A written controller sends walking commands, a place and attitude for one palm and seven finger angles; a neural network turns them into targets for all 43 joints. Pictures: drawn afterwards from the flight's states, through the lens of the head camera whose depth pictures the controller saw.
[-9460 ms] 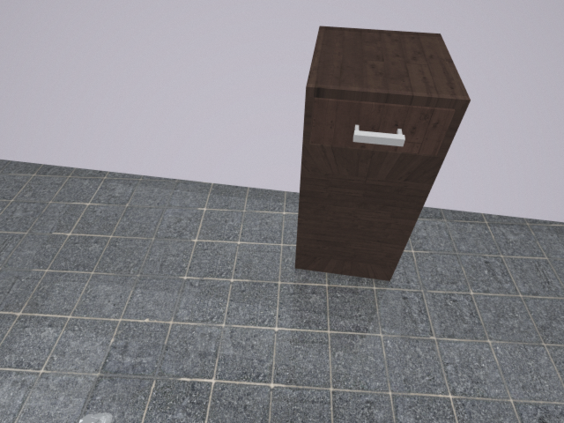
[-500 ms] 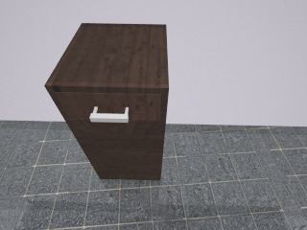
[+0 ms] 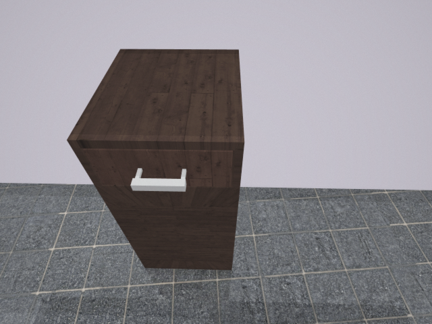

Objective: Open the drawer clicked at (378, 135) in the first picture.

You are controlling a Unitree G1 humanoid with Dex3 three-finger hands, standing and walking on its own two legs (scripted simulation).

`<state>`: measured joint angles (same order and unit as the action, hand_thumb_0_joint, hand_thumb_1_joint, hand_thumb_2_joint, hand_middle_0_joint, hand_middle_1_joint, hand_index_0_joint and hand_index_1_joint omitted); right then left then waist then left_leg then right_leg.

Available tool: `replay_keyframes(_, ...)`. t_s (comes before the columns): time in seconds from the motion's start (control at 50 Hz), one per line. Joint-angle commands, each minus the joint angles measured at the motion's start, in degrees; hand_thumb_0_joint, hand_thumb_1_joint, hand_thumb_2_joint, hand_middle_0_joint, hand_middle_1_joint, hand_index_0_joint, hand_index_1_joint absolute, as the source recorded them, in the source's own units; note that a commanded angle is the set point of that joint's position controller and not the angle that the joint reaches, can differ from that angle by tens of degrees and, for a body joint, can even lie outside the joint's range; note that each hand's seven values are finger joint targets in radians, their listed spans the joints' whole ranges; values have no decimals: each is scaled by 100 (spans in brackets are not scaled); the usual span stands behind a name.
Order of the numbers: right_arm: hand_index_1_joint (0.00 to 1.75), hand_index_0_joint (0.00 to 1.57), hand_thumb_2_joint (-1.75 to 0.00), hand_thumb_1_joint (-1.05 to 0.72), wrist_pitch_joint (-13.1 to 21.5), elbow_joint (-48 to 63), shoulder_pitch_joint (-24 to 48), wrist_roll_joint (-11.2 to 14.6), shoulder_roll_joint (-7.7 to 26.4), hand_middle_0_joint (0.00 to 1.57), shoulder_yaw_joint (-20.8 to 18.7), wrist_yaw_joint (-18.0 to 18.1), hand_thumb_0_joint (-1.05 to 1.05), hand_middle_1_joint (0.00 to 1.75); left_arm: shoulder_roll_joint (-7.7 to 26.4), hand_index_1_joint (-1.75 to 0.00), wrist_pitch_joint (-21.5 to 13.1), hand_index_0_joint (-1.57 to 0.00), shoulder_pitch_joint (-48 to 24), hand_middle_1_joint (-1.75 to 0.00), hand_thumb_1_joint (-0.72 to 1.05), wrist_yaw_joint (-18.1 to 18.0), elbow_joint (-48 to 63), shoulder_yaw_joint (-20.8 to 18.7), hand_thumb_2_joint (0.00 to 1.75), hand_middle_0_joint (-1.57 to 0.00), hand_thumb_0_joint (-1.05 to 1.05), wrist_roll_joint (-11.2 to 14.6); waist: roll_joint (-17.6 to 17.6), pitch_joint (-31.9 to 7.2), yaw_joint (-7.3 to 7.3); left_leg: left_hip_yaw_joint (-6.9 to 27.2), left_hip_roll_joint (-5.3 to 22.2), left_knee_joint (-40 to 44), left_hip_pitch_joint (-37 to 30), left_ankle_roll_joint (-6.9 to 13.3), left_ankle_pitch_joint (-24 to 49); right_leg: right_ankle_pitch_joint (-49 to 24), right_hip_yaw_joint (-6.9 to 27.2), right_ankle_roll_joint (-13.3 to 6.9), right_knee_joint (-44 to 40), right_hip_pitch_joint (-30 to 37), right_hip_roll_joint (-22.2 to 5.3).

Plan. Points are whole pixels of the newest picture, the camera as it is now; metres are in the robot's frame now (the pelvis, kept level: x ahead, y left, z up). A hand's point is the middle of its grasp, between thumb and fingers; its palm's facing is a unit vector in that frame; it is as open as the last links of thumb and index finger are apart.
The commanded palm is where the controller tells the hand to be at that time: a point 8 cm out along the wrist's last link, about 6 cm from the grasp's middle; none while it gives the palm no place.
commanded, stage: come to a stop and stand still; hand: left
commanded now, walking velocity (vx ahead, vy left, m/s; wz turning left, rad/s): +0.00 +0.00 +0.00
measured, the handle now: (160, 178) +0.45 +0.17 -0.04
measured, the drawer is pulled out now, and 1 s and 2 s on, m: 0.00 0.00 0.00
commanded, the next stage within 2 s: look again from close up in 0.66 s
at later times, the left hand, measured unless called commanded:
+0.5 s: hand out of the picture -0.01 +0.15 -0.17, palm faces +0.03 -0.98 -0.21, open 7.3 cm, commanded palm none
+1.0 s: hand out of the picture -0.04 +0.12 -0.17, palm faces +0.04 -0.98 -0.19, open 7.3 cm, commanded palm none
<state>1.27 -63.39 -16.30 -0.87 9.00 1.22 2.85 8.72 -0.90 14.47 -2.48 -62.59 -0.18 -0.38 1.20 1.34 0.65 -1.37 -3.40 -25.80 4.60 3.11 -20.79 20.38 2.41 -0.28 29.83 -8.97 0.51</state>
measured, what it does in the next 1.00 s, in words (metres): shifts its weight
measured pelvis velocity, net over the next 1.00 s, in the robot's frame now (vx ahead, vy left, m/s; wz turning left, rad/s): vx -0.02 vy -0.04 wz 0.01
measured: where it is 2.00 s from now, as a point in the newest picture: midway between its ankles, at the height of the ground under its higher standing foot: outside the picture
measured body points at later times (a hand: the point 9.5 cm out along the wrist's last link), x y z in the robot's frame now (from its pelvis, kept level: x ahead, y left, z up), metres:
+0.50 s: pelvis -0.01 -0.02 +0.00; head +0.00 -0.03 +0.45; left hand -0.01 +0.20 -0.15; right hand -0.03 -0.24 -0.16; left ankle -0.08 +0.08 -0.73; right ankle -0.05 -0.12 -0.73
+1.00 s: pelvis -0.02 -0.04 +0.01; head -0.01 -0.06 +0.45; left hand -0.04 +0.17 -0.15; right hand -0.04 -0.25 -0.16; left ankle -0.08 +0.08 -0.73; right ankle -0.05 -0.12 -0.73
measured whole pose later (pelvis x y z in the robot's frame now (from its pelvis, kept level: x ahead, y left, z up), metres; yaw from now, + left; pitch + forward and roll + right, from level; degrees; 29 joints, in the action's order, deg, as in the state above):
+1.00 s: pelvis -0.02 -0.04 +0.01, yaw +0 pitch -1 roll +1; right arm 0.8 -66.0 -17.7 -0.6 6.8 1.2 2.8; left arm 7.1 -1.2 17.8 -2.1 -64.5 0.3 -0.6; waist 0.9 1.5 0.3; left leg -0.1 0.1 -23.5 5.5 -0.7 -17.5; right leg 16.5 0.8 -3.9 26.4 -9.3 3.8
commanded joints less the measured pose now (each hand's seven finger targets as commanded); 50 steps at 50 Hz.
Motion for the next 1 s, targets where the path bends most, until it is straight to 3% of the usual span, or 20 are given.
replay_keyframes(0.0, 30, 20, -90, -90, 71, 86, -451, -4, 599, 20, -114, 22, 0, 30, 618, -30, -30, -20, 422, -30, 90, -56, 166, -97, 90, -20, 0, 15, -80, 30, -45, 468, 872, 277, 83, -47, 3183, -2794, 267, -280, -101, 182, -546)
replay_keyframes(0.08, 30, 20, -90, -90, 62, 45, -422, -4, 565, 20, -119, 26, 0, 30, 631, -30, -38, -20, 412, -30, 90, -59, 169, -107, 90, -20, 0, 11, -136, 38, -48, 449, 855, 280, 79, -61, 3034, -3004, 320, -299, -152, 228, -575)
replay_keyframes(0.48, 30, 20, -90, -90, 39, -138, -469, 22, 413, 20, -79, 3, 0, 30, 521, -30, -57, -20, 574, -30, 90, -15, 38, -37, 90, -20, 0, 4, -164, 337, -40, 436, 852, 504, 284, -88, 1769, -2342, 494, -346, -586, 8, -578)
replay_keyframes(0.72, 30, 20, -90, -90, 40, -199, -590, 27, 287, 20, -83, 12, 0, 30, 432, -30, -87, -20, 687, -30, 90, -21, -43, -30, 90, -20, 0, 1, -109, 231, -17, 408, 865, 505, 277, -125, 1688, -2388, 520, -358, -666, 40, -554)
replay_keyframes(0.98, 30, 20, -90, -90, 17, -200, -630, 20, 220, 20, -70, -2, 0, 30, 402, -30, -95, -20, 746, -30, 90, -4, -38, -33, 90, -20, 0, 5, -185, 390, -54, 384, 813, 508, 480, -161, 1305, -1977, 601, -361, -852, -95, -552)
